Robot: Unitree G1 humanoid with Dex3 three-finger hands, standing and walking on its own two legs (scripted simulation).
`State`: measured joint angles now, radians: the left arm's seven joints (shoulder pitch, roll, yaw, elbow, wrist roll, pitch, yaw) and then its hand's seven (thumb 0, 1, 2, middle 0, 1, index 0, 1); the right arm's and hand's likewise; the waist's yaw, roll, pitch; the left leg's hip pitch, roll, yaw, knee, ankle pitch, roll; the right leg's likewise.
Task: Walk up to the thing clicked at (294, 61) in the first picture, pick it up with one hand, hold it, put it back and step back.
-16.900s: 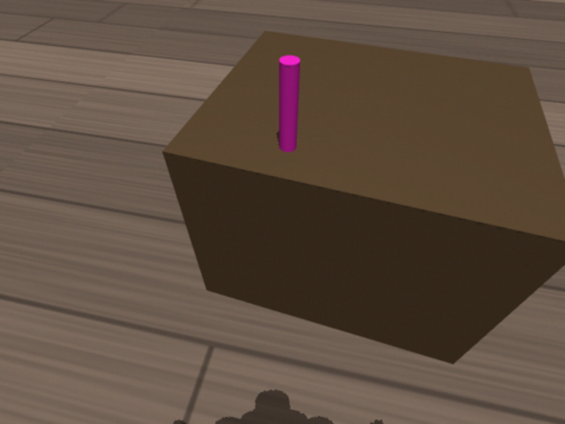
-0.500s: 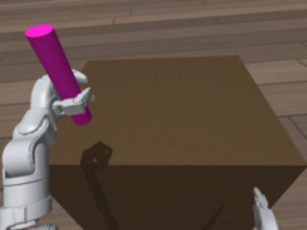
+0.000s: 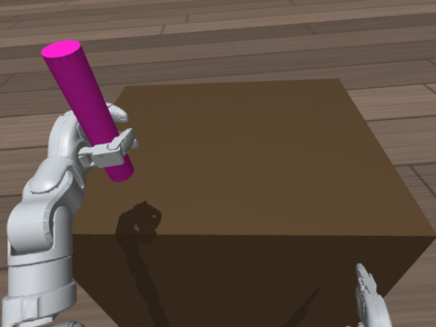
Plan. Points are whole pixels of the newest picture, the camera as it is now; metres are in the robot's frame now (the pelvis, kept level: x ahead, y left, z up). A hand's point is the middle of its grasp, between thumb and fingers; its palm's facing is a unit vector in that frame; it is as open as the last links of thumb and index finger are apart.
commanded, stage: hold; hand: left
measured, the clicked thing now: (97, 123) +0.33 +0.18 +0.27
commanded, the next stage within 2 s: crouch in 0.64 s
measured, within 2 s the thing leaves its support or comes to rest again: neither
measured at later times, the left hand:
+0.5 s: hand (114, 135) +0.33 +0.16 +0.24, palm faces +0.06 -1.00 -0.01, open 5.3 cm
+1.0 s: hand (120, 140) +0.35 +0.17 +0.22, palm faces +0.08 -1.00 +0.01, open 5.3 cm
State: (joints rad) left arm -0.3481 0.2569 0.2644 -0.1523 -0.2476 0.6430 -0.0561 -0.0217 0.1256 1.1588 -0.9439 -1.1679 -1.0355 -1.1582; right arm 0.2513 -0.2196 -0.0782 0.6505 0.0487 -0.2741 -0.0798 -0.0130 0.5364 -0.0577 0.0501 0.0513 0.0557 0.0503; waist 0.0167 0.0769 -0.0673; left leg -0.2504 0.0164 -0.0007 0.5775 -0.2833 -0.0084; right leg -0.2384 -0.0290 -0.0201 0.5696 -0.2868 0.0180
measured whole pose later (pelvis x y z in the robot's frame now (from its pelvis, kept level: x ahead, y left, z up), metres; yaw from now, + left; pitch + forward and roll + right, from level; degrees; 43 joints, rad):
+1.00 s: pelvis -0.01 +0.00 +0.00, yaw +0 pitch -2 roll +0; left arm -0.43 0.26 0.26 0.01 -0.23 0.61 -0.05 -0.02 0.12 1.16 -0.95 -1.17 -1.04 -1.16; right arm 0.23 -0.22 -0.06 0.69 0.04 -0.29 -0.08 -0.01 0.56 -0.05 0.05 0.05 0.06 0.05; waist 0.01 0.07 -0.06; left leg -0.27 0.01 0.00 0.57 -0.27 -0.01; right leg -0.26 -0.03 -0.02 0.58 -0.28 0.02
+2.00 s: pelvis +0.00 +0.01 -0.01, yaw -2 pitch +5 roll -1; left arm -0.61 0.33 0.26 0.77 -0.17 -0.10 -0.06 -0.02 0.12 1.17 -0.95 -1.15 -1.05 -1.14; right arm 0.25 -0.21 -0.04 0.53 0.02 -0.17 -0.07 -0.01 0.55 -0.05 0.05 0.05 0.06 0.05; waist -0.07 0.01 -0.05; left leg -0.44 0.03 0.02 0.66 -0.31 0.00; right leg -0.43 -0.01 0.01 0.62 -0.28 0.02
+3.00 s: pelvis -0.01 +0.01 -0.04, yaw -2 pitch +14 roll -2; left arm -0.66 0.37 0.31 0.95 -0.13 -0.31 -0.09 -0.02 0.13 1.16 -0.94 -1.16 -1.04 -1.14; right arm 0.35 -0.22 -0.03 0.21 -0.01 -0.08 -0.01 -0.01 0.51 -0.06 0.05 0.05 0.06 0.05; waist -0.13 -0.01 -0.10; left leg -0.76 0.05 0.00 0.94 -0.42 0.00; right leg -0.73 0.00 0.00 0.88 -0.39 0.02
